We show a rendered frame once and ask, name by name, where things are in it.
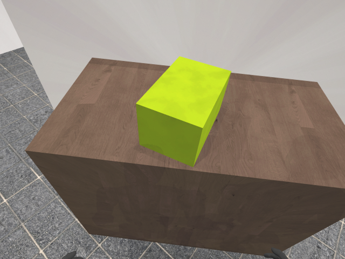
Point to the carton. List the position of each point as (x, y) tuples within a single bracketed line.
[(176, 114)]

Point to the right robot hand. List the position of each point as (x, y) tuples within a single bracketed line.
[(277, 254)]

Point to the pedestal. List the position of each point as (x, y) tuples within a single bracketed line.
[(271, 172)]

